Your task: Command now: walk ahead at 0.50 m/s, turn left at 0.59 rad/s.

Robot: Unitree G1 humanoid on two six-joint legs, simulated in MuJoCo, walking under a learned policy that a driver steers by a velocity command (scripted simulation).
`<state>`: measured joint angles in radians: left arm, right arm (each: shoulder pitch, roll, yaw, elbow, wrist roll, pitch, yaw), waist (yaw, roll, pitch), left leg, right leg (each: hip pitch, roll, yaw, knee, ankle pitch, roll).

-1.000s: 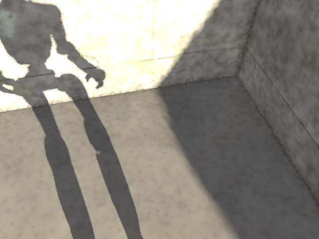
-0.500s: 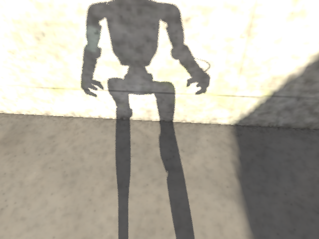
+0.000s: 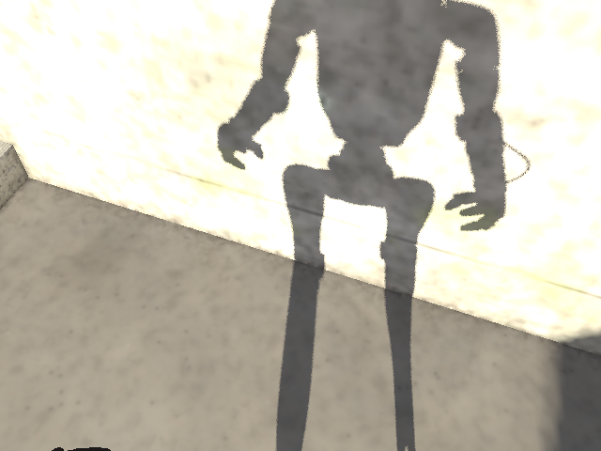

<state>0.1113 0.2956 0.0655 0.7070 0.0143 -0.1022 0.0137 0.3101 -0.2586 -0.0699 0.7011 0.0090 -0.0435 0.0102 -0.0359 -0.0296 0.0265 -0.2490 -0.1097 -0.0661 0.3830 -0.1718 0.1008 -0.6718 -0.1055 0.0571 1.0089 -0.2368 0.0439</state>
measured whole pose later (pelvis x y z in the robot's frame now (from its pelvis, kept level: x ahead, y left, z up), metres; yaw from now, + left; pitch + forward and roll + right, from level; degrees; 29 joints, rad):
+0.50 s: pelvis +0.26 -0.03 +0.00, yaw +17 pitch +1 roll -2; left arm 0.34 0.29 0.07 0.81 0.02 -0.08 0.01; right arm 0.13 -0.33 -0.06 0.62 0.02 -0.04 0.01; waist 0.06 0.06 0.04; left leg -0.68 0.06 -0.07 1.11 -0.25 0.00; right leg -0.16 0.01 -0.09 0.31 -0.17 -0.01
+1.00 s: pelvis +0.45 +0.16 -0.01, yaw +28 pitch +3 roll +2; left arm 0.22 0.32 0.06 0.80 0.02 -0.06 0.09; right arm 0.24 -0.29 -0.06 0.64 -0.01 0.03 0.04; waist -0.05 -0.02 0.06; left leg -0.31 -0.15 0.00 0.39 -0.13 0.12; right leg -0.65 -0.12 -0.02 1.11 -0.37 0.04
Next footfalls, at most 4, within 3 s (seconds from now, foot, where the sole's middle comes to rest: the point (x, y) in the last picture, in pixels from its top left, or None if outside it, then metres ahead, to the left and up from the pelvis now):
0.24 right None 0.32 -0.13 -0.78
0.76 left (182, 438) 0.49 0.24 -0.78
1.20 right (219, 370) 0.65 0.17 -0.78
1.62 left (39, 395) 0.59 0.56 -0.78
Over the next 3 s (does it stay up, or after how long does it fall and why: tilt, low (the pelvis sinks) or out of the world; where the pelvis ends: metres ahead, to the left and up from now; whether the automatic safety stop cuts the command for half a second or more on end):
stays up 0.76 1.18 0.11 its command is cut before an obstacle after 0.7 s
